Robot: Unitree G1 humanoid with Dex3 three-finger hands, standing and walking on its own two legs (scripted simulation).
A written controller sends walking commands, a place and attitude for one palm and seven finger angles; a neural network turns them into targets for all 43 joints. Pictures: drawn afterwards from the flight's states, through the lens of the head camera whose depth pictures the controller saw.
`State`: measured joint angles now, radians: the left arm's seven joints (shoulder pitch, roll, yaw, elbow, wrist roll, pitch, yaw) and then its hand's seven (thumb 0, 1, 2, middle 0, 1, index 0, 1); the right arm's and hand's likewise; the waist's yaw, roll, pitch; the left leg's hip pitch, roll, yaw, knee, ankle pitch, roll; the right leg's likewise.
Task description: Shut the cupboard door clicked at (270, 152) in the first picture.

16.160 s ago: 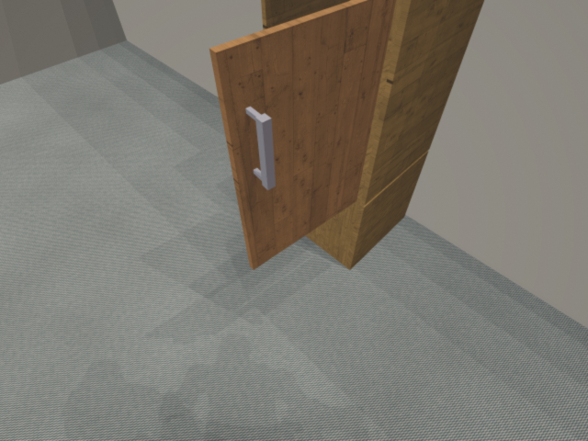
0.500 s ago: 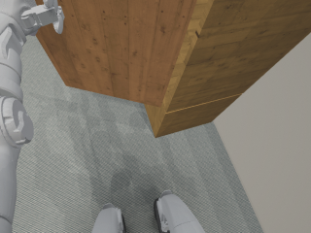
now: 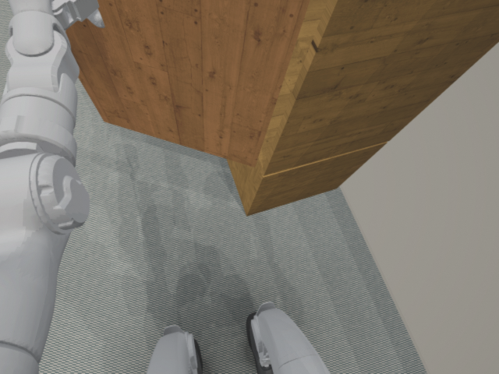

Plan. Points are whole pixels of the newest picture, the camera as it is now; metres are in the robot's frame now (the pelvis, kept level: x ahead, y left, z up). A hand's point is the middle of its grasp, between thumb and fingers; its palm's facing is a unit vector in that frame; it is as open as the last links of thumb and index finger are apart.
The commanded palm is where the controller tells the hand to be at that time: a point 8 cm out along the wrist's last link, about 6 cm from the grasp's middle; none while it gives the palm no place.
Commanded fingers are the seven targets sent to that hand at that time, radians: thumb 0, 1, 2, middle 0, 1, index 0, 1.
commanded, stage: pull the fist back off the door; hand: left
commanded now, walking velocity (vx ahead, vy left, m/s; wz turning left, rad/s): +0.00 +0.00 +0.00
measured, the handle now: out of the picture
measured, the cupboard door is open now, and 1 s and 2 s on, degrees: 55 55 55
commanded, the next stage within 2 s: draw the hand back to the body in 0.64 s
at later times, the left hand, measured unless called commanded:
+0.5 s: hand (94, 53) +0.52 +0.10 +0.14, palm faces +0.02 -1.00 -0.01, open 3.1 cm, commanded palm +0.49 +0.14 +0.14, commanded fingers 0.00 0.90 0.90 -1.30 -1.50 -1.30 -1.50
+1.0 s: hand (70, 79) +0.47 +0.12 +0.15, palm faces +0.05 -1.00 -0.01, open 3.1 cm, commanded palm +0.42 +0.18 +0.16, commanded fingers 0.00 0.90 0.90 -1.30 -1.50 -1.30 -1.50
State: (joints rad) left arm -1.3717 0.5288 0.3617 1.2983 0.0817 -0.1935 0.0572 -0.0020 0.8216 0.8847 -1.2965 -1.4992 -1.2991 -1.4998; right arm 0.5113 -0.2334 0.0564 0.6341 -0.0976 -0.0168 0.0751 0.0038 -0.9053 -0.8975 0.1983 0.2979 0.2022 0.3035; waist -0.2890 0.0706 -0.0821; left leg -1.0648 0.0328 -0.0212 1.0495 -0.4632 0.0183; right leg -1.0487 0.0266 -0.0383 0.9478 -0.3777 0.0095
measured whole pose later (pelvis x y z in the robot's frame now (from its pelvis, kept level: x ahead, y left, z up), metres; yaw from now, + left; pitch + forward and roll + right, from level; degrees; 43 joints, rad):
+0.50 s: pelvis +0.02 +0.00 +0.03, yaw +1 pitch +17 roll -2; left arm -0.91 0.25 0.26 1.09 -0.06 -0.36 0.01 0.01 0.90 0.90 -1.30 -1.50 -1.30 -1.50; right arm 0.42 -0.27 -0.02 0.64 -0.03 0.03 0.05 0.01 -0.91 -0.90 0.20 0.30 0.20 0.30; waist -0.14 0.05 -0.10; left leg -0.72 0.02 0.01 0.86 -0.44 0.01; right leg -0.73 0.01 -0.01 0.81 -0.37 0.01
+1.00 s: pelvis +0.01 -0.02 +0.04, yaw -1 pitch +13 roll +0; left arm -0.70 0.27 0.31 0.92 -0.12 -0.32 -0.07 0.01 0.90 0.90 -1.30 -1.50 -1.30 -1.50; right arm 0.43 -0.26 0.00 0.63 0.01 0.03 0.01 0.01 -0.91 -0.90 0.20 0.30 0.20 0.30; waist -0.11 0.05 -0.09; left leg -0.61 0.03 0.04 0.78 -0.39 0.00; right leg -0.65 0.02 0.02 0.77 -0.34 -0.01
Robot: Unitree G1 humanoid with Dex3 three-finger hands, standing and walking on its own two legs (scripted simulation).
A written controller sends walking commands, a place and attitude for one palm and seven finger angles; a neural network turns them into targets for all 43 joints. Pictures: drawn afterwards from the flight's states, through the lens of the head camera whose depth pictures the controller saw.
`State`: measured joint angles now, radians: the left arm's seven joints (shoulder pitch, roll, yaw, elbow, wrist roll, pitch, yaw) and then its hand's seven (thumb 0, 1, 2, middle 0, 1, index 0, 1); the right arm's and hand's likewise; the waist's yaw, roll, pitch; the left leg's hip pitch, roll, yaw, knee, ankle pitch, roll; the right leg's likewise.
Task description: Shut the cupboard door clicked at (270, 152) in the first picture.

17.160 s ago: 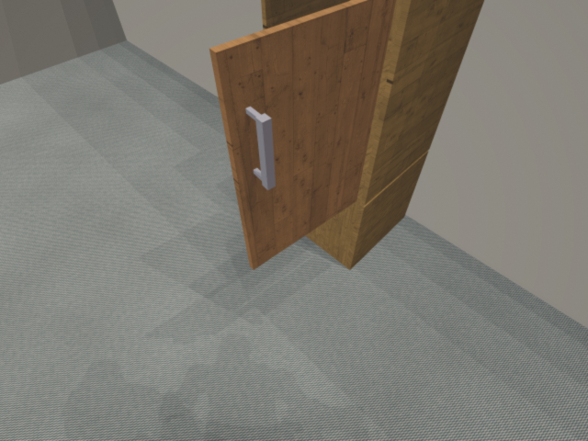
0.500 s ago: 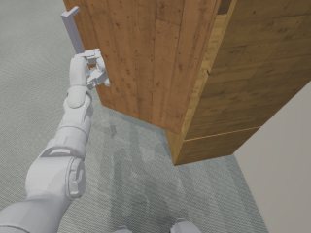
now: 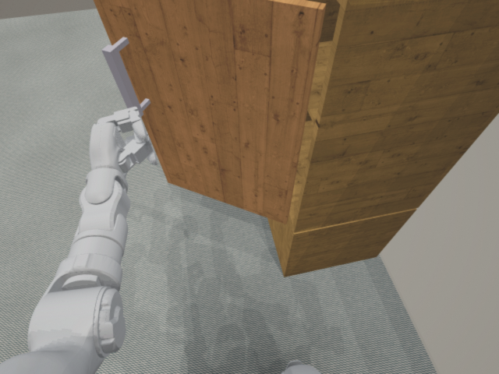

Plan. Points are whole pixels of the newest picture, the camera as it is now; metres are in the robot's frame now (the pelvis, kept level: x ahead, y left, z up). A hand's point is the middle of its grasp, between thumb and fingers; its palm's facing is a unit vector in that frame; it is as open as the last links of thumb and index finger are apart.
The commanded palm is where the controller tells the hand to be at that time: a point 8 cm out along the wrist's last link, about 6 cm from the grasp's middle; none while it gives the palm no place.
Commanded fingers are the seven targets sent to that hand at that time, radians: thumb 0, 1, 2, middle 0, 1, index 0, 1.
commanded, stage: draw the hand back to the body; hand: left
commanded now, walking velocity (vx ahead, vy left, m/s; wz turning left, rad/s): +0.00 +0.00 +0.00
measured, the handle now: (130, 80) +0.66 +0.21 +0.09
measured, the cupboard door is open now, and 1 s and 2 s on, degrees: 55 55 55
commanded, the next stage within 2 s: step back with the hand held close in 1.34 s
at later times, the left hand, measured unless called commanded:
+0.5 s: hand (58, 222) +0.30 +0.21 +0.15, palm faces +0.24 -0.95 -0.22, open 3.2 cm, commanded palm +0.26 +0.26 +0.17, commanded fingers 0.00 0.90 0.90 -0.81 -0.96 -0.81 -0.96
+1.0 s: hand out of the picture +0.19 +0.29 +0.19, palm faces +0.49 -0.76 -0.43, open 6.4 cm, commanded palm +0.14 +0.32 +0.21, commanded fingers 0.00 0.90 0.90 -0.20 -0.30 -0.20 -0.30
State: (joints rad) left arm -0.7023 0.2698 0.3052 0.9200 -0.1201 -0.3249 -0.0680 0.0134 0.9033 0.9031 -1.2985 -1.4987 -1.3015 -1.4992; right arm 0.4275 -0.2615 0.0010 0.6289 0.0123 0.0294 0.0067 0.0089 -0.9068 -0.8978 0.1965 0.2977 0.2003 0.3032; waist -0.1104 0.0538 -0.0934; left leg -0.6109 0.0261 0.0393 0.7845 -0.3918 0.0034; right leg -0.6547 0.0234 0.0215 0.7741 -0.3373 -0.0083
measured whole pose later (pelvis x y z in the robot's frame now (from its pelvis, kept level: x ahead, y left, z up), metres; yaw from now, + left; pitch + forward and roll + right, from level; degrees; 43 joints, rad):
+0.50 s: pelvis +0.01 +0.01 +0.03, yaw +3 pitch -1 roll +0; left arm -0.04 0.27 0.12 0.10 -0.08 -0.07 0.03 0.01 0.90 0.90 -1.06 -1.23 -1.06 -1.23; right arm 0.14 -0.23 0.04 0.57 0.04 -0.02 -0.09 0.01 -0.91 -0.90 0.20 0.30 0.20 0.30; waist 0.03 0.05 -0.01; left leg -0.18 -0.01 0.01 0.48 -0.27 0.01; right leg -0.22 -0.01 -0.01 0.49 -0.25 0.00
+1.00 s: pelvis +0.02 +0.01 +0.04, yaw +3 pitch -4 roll +0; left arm 0.47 0.35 0.35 -0.35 -0.07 -0.05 0.09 0.01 0.90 0.90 -0.39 -0.50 -0.39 -0.50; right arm 0.22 -0.23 0.02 0.63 0.00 -0.03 -0.07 0.02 -0.90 -0.90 0.20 0.30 0.20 0.30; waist 0.06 0.08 0.00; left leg -0.08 -0.01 0.00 0.41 -0.26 0.02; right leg -0.10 -0.02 -0.01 0.40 -0.23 0.01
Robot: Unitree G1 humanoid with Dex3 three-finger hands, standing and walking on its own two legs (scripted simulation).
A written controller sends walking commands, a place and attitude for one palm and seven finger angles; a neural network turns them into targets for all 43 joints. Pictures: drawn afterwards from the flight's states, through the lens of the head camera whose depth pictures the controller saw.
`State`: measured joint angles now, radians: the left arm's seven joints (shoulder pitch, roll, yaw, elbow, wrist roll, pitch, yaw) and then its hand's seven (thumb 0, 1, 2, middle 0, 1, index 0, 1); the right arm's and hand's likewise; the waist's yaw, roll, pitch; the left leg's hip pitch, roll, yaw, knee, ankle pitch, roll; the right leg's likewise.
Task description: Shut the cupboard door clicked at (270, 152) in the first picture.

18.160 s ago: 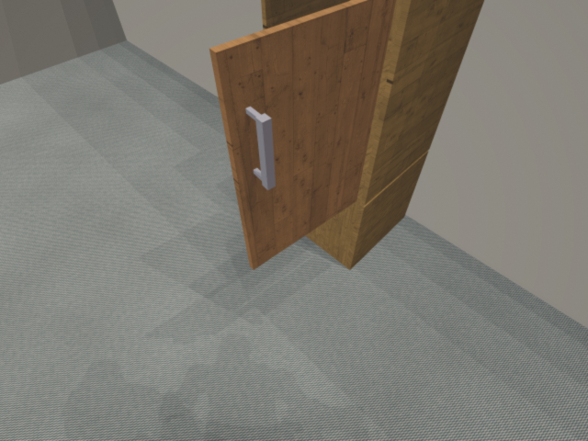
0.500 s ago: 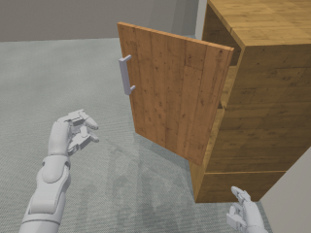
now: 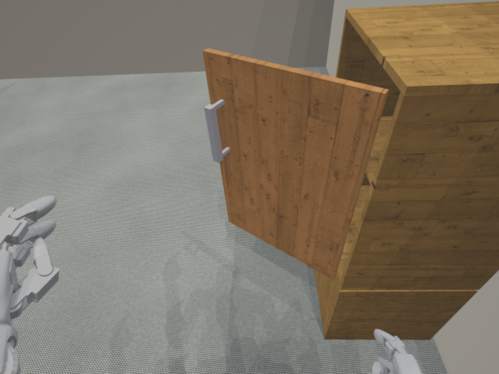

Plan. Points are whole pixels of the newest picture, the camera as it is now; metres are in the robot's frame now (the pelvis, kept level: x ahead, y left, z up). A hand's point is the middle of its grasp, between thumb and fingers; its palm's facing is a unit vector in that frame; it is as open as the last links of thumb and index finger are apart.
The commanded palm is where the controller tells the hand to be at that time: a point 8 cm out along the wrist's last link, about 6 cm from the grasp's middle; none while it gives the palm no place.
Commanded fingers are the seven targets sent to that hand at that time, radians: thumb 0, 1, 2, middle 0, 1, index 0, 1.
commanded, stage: draw the hand back to the body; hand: left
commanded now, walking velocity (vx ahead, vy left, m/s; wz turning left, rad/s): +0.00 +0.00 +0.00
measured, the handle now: (219, 131) +0.65 +0.16 +0.06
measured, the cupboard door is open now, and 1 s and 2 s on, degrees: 55 55 55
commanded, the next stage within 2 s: step back with the hand held close in 0.34 s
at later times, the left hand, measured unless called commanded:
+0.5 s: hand (56, 273) +0.18 +0.26 +0.16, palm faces +0.46 -0.79 -0.41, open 7.4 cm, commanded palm +0.13 +0.30 +0.17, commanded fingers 0.00 0.90 0.90 -0.20 -0.30 -0.20 -0.30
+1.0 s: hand (23, 294) +0.15 +0.29 +0.16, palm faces +0.40 -0.77 -0.50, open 7.4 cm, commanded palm +0.09 +0.32 +0.17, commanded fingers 0.00 0.90 0.90 -0.20 -0.30 -0.20 -0.30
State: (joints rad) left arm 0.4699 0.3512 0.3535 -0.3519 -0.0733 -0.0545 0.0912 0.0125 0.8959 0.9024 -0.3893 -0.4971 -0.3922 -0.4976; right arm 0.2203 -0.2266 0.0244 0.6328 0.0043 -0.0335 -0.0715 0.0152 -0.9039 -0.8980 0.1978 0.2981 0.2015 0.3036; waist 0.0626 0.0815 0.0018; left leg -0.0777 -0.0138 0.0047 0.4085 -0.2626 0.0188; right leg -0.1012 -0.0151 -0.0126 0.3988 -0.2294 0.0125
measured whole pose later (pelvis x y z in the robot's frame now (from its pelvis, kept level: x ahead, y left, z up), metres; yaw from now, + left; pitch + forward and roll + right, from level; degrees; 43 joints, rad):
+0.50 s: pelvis -0.01 +0.00 +0.00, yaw +0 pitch -4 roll +0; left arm 0.45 0.34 0.35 -0.36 -0.07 -0.08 0.10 0.01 0.89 0.90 -0.21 -0.30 -0.21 -0.30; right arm 0.20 -0.22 0.03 0.63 0.00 -0.08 -0.08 0.01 -0.90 -0.90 0.20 0.30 0.20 0.30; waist 0.06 0.08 0.01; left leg -0.09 0.00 0.01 0.42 -0.26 0.01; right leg -0.11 -0.01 -0.01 0.40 -0.22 0.01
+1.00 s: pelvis -0.06 +0.02 -0.01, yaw -1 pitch +1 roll +0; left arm 0.54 0.43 0.44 -0.47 -0.04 -0.19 0.13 0.01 0.89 0.90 -0.21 -0.30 -0.22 -0.30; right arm 0.19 -0.22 0.00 0.52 0.02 0.02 -0.09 0.01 -0.90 -0.90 0.20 0.30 0.20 0.30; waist 0.00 0.01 0.00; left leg -0.33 -0.04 0.05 0.57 -0.25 0.06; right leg -0.35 -0.04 0.03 0.54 -0.19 0.05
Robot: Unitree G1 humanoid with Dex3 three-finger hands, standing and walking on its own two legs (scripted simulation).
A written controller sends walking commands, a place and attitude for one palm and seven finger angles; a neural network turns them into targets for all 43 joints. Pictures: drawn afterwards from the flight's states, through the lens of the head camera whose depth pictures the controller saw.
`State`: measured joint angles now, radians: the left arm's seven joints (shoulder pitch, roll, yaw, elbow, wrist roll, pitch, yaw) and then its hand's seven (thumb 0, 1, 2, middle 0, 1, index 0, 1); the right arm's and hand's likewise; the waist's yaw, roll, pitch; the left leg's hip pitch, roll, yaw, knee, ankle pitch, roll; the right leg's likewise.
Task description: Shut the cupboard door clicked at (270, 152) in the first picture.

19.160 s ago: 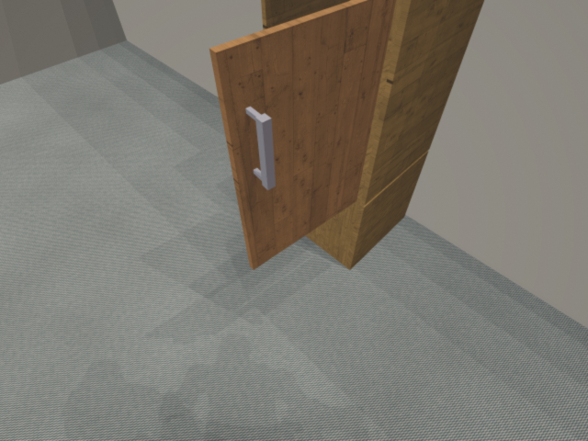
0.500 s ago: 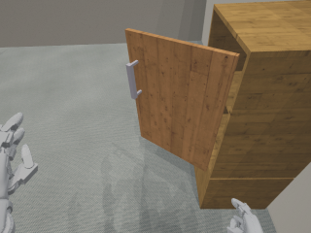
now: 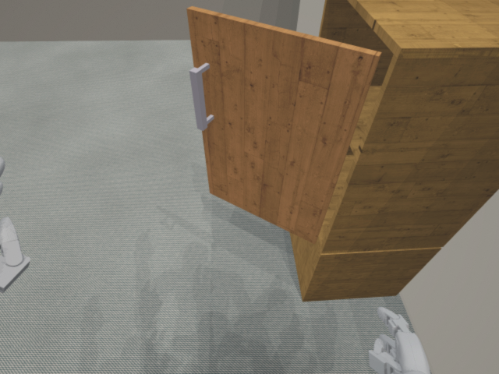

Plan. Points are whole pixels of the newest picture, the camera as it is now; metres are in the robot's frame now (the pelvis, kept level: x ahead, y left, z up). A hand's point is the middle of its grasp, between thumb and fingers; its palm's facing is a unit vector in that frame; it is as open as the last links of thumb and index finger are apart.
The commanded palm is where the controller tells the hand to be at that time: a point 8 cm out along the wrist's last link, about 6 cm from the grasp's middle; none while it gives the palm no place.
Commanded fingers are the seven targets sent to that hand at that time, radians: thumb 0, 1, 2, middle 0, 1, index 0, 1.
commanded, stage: step back with the hand held close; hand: left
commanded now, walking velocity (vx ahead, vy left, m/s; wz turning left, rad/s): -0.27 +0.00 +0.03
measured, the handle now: (203, 97) +0.70 +0.15 +0.07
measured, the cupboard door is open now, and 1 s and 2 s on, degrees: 55 55 55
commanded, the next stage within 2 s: stop stepping back and stand still in 0.98 s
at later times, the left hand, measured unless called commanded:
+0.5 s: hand out of the picture +0.13 +0.27 +0.17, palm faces +0.51 -0.70 -0.50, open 7.4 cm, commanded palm +0.05 +0.29 +0.19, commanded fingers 0.00 0.90 0.90 -0.20 -0.30 -0.20 -0.30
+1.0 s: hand out of the picture +0.03 +0.27 +0.18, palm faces +0.53 -0.76 -0.38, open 7.4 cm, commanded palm -0.02 +0.29 +0.19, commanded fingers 0.00 0.90 0.90 -0.20 -0.30 -0.20 -0.30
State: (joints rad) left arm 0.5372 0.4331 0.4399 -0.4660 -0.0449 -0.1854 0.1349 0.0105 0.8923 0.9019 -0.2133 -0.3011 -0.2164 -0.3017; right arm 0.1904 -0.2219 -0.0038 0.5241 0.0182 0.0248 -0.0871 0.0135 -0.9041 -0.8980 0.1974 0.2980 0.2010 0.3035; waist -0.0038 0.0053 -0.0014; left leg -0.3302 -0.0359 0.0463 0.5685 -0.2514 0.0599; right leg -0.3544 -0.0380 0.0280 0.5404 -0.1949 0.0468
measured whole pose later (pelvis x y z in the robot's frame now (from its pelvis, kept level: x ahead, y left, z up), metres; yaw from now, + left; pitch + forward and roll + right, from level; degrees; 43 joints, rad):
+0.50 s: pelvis -0.06 -0.02 -0.02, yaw +4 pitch -1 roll -1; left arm 0.50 0.44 0.50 -0.47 0.00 -0.28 0.15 0.01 0.89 0.90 -0.21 -0.30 -0.22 -0.30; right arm 0.25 -0.22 -0.01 0.58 0.01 -0.06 -0.08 0.01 -0.90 -0.90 0.20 0.30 0.20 0.30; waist -0.04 0.00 0.02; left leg -0.50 0.01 0.04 0.75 -0.26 0.06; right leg -0.47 0.02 0.05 0.68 -0.20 0.04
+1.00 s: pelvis -0.16 -0.01 -0.01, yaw +1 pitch +2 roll -3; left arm 0.47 0.38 0.44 -0.50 -0.05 -0.28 0.16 0.01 0.89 0.90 -0.21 -0.30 -0.21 -0.30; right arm 0.15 -0.15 0.01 0.66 -0.02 -0.13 -0.05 0.01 -0.90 -0.90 0.20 0.30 0.20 0.30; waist 0.07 0.01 -0.01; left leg -0.54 0.11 0.12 0.57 -0.13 0.00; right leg -0.24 0.03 0.04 0.55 -0.35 0.02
